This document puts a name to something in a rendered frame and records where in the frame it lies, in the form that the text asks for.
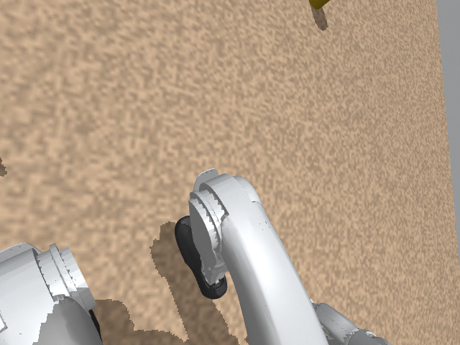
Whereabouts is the right robot hand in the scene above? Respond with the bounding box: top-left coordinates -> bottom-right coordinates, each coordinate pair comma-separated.
310,298 -> 360,345

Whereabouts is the right robot foot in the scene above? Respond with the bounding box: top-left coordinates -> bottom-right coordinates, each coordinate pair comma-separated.
175,216 -> 227,299

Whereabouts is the right robot arm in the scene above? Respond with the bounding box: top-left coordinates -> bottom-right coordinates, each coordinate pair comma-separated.
348,329 -> 391,345

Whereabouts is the left robot foot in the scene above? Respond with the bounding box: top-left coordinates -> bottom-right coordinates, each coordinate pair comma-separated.
89,309 -> 102,340

